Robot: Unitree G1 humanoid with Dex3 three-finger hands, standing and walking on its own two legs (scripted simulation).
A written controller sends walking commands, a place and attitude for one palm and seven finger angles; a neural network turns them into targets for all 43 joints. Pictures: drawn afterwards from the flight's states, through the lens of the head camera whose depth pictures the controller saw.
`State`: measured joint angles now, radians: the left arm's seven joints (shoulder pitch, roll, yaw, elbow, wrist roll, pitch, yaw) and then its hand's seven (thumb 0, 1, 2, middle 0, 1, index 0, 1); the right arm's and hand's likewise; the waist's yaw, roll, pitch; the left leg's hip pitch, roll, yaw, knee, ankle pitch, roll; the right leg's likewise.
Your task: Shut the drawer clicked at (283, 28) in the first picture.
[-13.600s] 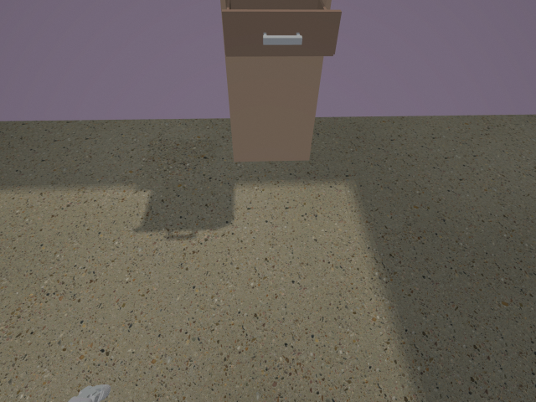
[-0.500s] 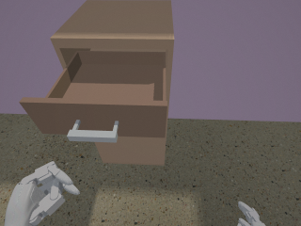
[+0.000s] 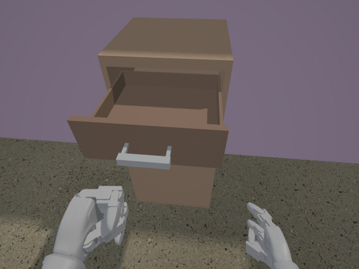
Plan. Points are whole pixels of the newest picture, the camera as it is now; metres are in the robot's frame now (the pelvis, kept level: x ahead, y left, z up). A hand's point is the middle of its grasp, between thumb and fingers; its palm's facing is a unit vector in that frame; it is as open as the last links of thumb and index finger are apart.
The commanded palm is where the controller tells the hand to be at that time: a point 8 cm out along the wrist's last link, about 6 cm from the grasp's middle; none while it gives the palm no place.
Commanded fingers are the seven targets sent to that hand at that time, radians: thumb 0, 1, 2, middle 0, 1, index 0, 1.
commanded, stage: raise the hand and make a fist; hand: left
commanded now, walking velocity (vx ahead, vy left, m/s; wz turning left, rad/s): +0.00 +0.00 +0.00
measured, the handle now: (145, 154) +0.37 +0.13 +0.07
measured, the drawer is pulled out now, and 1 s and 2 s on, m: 0.29 0.29 0.29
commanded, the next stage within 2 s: bring the fist close to the handle in 0.44 s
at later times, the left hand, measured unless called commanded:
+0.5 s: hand (130, 204) +0.18 +0.10 +0.17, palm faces +0.04 -1.00 -0.09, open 3.3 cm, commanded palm +0.14 +0.15 +0.17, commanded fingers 0.00 0.90 0.90 -1.40 -1.60 -1.40 -1.60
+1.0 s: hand (144, 207) +0.20 +0.09 +0.12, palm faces -0.02 -1.00 -0.03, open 3.3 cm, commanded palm +0.18 +0.15 +0.13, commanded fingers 0.00 0.90 0.90 -1.40 -1.60 -1.40 -1.60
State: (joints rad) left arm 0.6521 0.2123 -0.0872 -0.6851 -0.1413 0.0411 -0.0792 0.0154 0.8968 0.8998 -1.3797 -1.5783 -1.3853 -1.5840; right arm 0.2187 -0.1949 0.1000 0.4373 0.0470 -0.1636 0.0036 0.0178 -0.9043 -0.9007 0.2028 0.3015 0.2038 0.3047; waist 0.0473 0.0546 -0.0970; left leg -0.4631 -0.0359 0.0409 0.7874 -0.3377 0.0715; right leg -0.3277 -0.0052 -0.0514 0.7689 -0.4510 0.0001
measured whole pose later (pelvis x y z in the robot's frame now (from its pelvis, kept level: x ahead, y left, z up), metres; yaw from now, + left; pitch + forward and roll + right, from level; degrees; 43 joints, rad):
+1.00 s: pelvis +0.03 -0.06 +0.01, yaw +1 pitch +3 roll +1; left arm 0.59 0.17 0.06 -0.38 -0.25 -0.12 -0.22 0.02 0.90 0.90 -1.40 -1.60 -1.40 -1.60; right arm 0.24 -0.26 0.03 0.56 0.05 -0.25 -0.03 0.02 -0.91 -0.90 0.20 0.30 0.20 0.30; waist 0.03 0.05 -0.10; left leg -0.41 -0.01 0.00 0.71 -0.34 0.00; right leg -0.28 0.03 -0.08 0.70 -0.47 -0.07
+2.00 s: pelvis +0.02 -0.05 -0.01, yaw +0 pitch +7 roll +0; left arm 0.35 0.16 -0.02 -0.11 -0.17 -0.24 -0.05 0.02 0.90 0.90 -1.40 -1.60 -1.40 -1.60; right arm 0.25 -0.25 0.03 0.50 0.02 -0.11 0.00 0.02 -0.91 -0.90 0.20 0.30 0.20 0.30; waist -0.02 0.04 -0.10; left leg -0.60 0.00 0.02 0.85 -0.38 0.01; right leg -0.47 0.04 -0.07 0.85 -0.51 -0.06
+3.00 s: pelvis +0.00 -0.04 -0.01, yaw -1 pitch +8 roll -1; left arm -0.27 0.21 0.09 0.50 -0.18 -0.29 -0.06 0.00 0.78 0.90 -1.40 -1.60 -1.40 -1.60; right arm 0.25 -0.26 0.03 0.64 0.04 -0.06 -0.02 0.02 -0.91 -0.90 0.20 0.30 0.20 0.30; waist -0.05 0.03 -0.07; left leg -0.62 0.01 0.02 0.82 -0.33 0.02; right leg -0.50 0.04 -0.06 0.81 -0.45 -0.05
